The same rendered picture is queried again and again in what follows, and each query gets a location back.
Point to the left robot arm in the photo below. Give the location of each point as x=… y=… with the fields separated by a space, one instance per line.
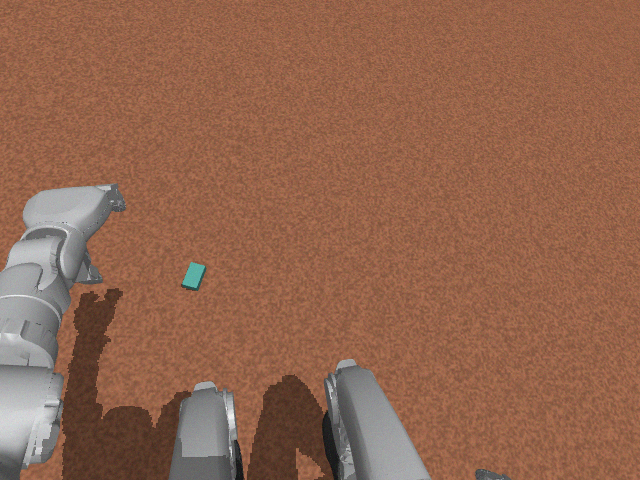
x=40 y=270

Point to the right robot foot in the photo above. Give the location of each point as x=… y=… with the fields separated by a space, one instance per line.
x=330 y=448

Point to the small box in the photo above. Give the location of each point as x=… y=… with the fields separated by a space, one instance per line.
x=194 y=276

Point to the left robot hand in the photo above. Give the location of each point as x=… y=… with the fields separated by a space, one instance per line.
x=84 y=208

